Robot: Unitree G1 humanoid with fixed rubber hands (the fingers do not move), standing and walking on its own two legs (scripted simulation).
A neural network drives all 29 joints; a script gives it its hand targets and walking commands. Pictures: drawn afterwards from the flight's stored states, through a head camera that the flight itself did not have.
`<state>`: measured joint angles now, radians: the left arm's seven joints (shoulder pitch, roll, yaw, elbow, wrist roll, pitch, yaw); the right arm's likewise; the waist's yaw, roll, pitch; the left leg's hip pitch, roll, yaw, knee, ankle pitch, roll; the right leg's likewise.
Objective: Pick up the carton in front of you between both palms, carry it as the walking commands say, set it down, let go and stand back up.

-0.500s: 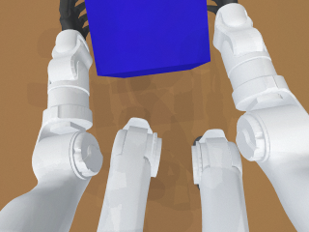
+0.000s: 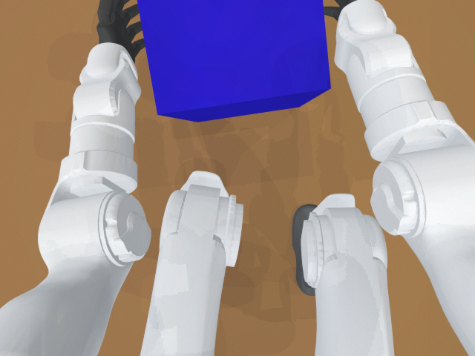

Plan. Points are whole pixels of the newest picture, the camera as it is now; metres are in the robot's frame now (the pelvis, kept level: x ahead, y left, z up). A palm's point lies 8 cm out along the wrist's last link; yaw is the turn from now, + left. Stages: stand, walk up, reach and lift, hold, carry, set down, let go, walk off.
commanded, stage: set down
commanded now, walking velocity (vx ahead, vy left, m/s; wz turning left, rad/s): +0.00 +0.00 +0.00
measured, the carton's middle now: (237, 45) +0.51 +0.10 -0.25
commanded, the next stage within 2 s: let go in 1.80 s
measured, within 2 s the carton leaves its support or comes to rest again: neither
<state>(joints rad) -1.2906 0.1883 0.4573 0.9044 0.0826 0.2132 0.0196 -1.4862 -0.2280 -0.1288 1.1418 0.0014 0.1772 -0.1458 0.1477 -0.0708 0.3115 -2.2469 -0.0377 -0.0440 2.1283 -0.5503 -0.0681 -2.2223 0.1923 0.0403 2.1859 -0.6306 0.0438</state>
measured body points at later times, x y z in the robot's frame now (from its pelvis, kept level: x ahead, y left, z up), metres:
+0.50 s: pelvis -0.01 +0.00 -0.01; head +0.36 +0.03 +0.25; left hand +0.49 +0.26 -0.19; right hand +0.57 -0.05 -0.19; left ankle +0.12 +0.13 -0.35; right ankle +0.09 -0.11 -0.35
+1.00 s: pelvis -0.01 +0.01 +0.01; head +0.35 +0.05 +0.29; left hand +0.50 +0.30 -0.12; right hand +0.59 -0.06 -0.12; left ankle +0.12 +0.13 -0.35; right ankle +0.09 -0.11 -0.35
